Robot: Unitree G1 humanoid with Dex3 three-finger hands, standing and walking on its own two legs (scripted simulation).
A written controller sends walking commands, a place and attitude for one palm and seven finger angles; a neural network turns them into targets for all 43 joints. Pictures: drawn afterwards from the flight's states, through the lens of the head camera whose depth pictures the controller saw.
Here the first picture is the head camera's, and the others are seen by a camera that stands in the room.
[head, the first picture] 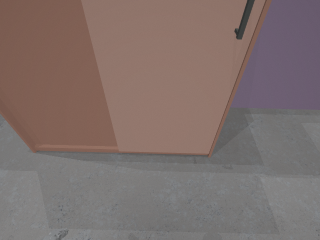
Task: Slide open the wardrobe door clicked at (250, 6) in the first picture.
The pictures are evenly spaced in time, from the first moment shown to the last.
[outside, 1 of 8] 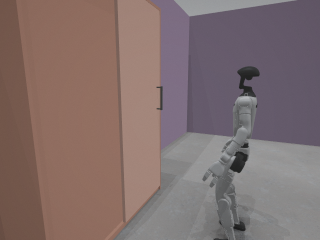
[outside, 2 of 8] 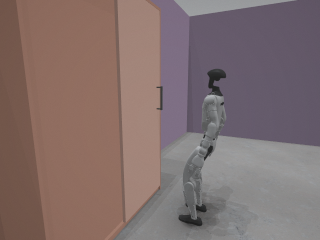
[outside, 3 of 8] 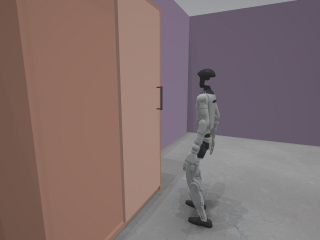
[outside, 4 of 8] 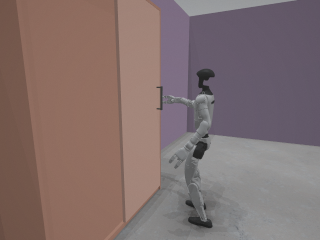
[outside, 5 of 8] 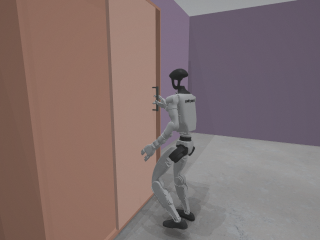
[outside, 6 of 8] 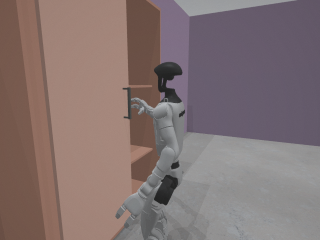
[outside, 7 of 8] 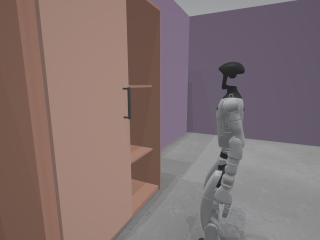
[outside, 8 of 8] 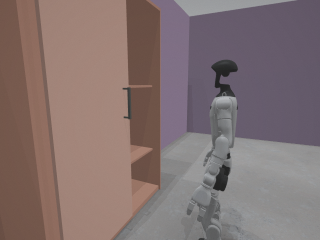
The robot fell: no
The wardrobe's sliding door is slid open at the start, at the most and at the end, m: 0.00 0.56 0.55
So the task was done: yes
